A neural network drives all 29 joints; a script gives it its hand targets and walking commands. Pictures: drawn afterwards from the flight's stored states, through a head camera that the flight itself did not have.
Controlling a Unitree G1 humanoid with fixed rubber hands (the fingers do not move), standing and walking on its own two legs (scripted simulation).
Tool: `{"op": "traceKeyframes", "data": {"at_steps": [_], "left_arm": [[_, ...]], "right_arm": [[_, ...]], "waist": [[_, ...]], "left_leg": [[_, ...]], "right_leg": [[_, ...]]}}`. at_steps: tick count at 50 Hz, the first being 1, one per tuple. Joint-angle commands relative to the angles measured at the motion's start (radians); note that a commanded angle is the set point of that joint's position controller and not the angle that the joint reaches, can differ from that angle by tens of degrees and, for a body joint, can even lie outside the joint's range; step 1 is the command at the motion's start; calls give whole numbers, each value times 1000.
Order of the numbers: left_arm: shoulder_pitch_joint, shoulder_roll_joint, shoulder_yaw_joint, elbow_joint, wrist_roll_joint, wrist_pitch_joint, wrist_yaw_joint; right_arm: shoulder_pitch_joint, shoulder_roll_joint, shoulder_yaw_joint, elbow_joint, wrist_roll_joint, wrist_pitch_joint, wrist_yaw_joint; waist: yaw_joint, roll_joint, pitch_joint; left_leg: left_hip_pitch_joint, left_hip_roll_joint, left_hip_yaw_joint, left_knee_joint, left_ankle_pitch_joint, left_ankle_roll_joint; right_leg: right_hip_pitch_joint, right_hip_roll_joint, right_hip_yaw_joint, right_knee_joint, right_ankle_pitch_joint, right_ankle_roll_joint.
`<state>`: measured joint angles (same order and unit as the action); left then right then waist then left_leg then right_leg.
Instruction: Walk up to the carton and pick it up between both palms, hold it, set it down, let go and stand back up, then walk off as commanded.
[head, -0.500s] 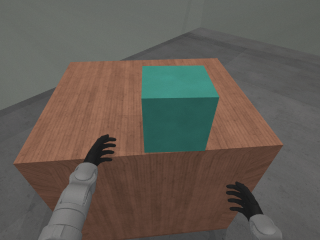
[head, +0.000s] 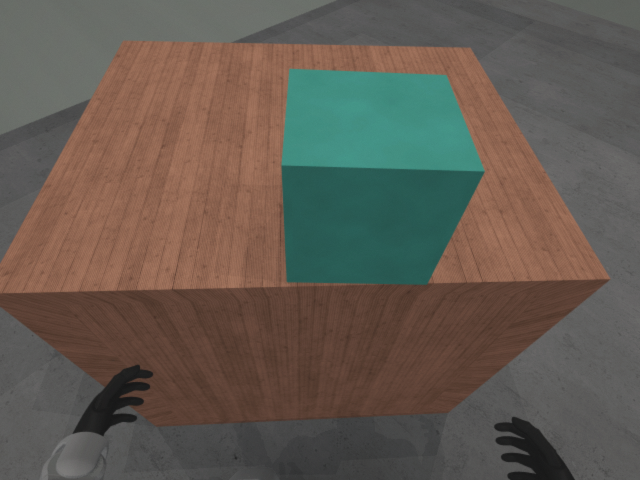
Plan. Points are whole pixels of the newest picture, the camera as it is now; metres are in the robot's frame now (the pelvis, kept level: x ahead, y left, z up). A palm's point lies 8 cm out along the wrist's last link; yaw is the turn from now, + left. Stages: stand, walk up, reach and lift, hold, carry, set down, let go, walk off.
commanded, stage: stand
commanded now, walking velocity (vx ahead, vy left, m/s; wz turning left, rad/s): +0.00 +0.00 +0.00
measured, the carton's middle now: (362, 183) +0.45 -0.02 +0.12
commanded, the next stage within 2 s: none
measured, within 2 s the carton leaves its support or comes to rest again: neither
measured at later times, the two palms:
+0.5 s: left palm (98, 415) +0.19 +0.30 -0.06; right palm (558, 433) +0.18 -0.27 -0.02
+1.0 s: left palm (95, 457) +0.15 +0.29 -0.07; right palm (570, 454) +0.17 -0.29 -0.04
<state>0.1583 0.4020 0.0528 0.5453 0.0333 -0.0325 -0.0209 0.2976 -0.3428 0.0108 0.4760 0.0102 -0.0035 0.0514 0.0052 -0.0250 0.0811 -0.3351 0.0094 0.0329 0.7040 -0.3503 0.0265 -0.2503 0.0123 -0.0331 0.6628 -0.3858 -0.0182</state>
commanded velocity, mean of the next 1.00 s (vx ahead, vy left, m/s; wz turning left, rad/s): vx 0.00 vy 0.00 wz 0.00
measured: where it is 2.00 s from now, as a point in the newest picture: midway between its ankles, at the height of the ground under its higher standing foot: outside the picture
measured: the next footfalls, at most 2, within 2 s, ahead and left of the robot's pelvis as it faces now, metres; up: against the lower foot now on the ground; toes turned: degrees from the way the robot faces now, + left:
right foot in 0.58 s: +0.09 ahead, -0.14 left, +0.00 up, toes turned +0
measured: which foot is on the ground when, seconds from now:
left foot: down 0.00-1.00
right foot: down 0.00-0.40, up 0.42-0.56, down 0.58-1.00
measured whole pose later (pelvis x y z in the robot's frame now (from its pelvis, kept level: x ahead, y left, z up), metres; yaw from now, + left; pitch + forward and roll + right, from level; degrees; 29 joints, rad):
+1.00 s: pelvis +0.02 -0.01 +0.01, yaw +0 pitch -3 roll +0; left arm 0.22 0.41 0.04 0.67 0.03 -0.01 -0.02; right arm 0.24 -0.34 0.01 0.55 0.01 -0.02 0.01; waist 0.01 -0.04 0.04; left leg -0.24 0.01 0.03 0.62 -0.34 0.01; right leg -0.28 -0.01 0.00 0.61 -0.29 0.00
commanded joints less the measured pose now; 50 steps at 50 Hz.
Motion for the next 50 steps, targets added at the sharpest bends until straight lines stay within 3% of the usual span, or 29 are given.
{"op": "traceKeyframes", "data": {"at_steps": [1,3,5,8,10,12,13,15,16,17,18,19,20,21,22,23,25,26,27,29,30,32,34,37,41,42,44,46,50], "left_arm": [[-44,151,39,-58,6,-19,3],[-45,157,39,-60,-2,-13,5],[-32,161,36,-58,-11,-6,7],[-17,144,27,-57,-14,6,7],[-4,126,26,-59,-10,4,7],[18,148,30,-45,-7,-6,8],[58,168,41,-35,-5,-11,13],[105,192,55,-17,-4,-15,23],[107,200,58,-18,-2,-9,29],[74,199,61,-28,1,-5,31],[12,194,61,-49,-5,-1,33],[-22,166,51,-71,-16,2,31],[-73,126,35,-98,-25,5,24],[-69,103,27,-111,-21,15,24],[-52,98,19,-102,-13,25,25],[-32,104,18,-89,-15,23,18],[28,111,32,-47,-7,18,4],[75,118,40,-13,-6,15,6],[80,151,48,8,4,10,10],[52,194,52,7,12,3,14],[21,206,49,0,12,-1,15],[-47,202,43,0,11,-3,9],[-49,175,33,13,6,0,-2],[-3,175,34,31,3,-6,-7],[13,184,39,52,-2,-20,0],[-9,170,34,45,-5,-20,0],[-22,183,33,55,-7,-14,-2],[-4,182,31,69,-6,-10,-7],[3,178,29,82,-5,-19,-4]], "right_arm": [[-83,-213,-92,21,-50,-48,-10],[-64,-216,-91,31,-50,-44,-17],[-45,-231,-99,37,-49,-38,-24],[-49,-244,-106,46,-51,-32,-34],[-65,-250,-109,42,-51,-31,-39],[-92,-252,-112,34,-48,-31,-43],[-108,-246,-117,29,-47,-30,-45],[-137,-210,-111,12,-39,-33,-52],[-127,-187,-104,5,-38,-33,-56],[-125,-176,-97,4,-41,-34,-58],[-71,-179,-95,25,-44,-36,-60],[-28,-216,-104,41,-55,-41,-65],[28,-252,-114,64,-65,-44,-67],[73,-244,-110,79,-57,-49,-70],[18,-237,-105,67,-55,-47,-72],[-68,-236,-105,47,-56,-43,-70],[-191,-230,-95,22,-59,-39,-65],[-218,-241,-99,15,-55,-42,-65],[-209,-243,-103,14,-54,-44,-62],[-169,-221,-104,21,-42,-40,-53],[-155,-216,-104,26,-37,-37,-47],[-86,-208,-98,50,-42,-37,-40],[-112,-230,-100,74,-53,-40,-36],[-126,-232,-102,73,-57,-42,-37],[-121,-219,-101,85,-48,-56,-41],[-124,-223,-99,87,-46,-55,-42],[-139,-223,-96,86,-45,-49,-39],[-142,-230,-92,106,-44,-42,-37],[-126,-223,-92,121,-42,-50,-37]], "waist": [[5,35,-249],[-6,49,-247],[-23,76,-273],[-31,117,-242],[-21,128,-224],[-14,90,-248],[10,60,-275],[38,-29,-291],[32,-49,-266],[16,-58,-239],[-33,-12,-243],[-67,76,-249],[-105,226,-211],[-92,171,-167],[-44,111,-109],[-11,103,-60],[48,146,-44],[74,142,-75],[67,114,-83],[37,25,-109],[16,-5,-115],[-26,-12,-58],[-4,8,27],[12,35,29],[6,16,-111],[0,28,-116],[6,39,-58],[17,56,-1],[9,32,-51]], "left_leg": [[132,98,-116,-77,328,57],[168,107,-129,-67,409,64],[260,130,-152,-42,578,92],[331,163,-173,-36,762,118],[359,172,-172,-9,872,113],[279,119,-100,32,861,83],[198,81,-50,84,851,67],[-10,24,14,131,648,33],[-63,7,29,66,489,23],[-42,-8,37,-35,398,24],[107,11,-9,-148,444,42],[309,62,-78,-136,647,79],[502,186,-225,-136,925,154],[490,282,-285,-170,961,196],[342,291,-260,-215,790,178],[249,240,-211,-240,657,136],[54,148,-121,-253,408,78],[-37,132,-100,-256,245,61],[-63,102,-76,-243,127,43],[-39,50,-44,-193,-26,25],[8,39,-49,-180,-72,18],[55,45,-64,-225,-145,18],[9,60,-112,-246,-243,33],[-39,68,-124,-269,-235,38],[76,59,-82,-189,72,23],[77,61,-84,-197,58,22],[29,77,-122,-257,-126,27],[-19,76,-131,-283,-197,32],[33,72,-112,-246,-42,29]], "right_leg": [[19,-82,101,-104,298,-23],[-10,-82,87,-57,374,-19],[-64,-79,68,11,421,-11],[-135,-45,39,-1,202,-3],[-150,-29,29,-66,159,3],[-17,-38,14,-96,416,-4],[91,-53,21,-80,598,-16],[291,-110,64,11,968,-58],[316,-128,86,30,1047,-76],[273,-121,64,54,1074,-71],[137,-98,32,106,966,-38],[-64,-58,6,175,684,2],[-328,12,-7,268,92,16],[-374,-20,58,229,-176,2],[-293,-53,92,147,-188,-9],[-232,-58,84,23,-143,-13],[-9,-25,36,-125,6,1],[105,-26,22,-158,143,-3],[164,-33,23,-159,200,-10],[134,-106,116,-177,213,-40],[49,-133,159,-199,120,-53],[-98,-120,160,-237,-173,-55],[-162,-98,161,-253,-277,-48],[-122,-92,154,-229,-191,-48],[-24,-111,140,-182,133,-48],[-23,-109,141,-187,121,-44],[-60,-100,145,-201,-70,-41],[-79,-95,157,-226,-122,-43],[-50,-106,154,-215,34,-44]]}}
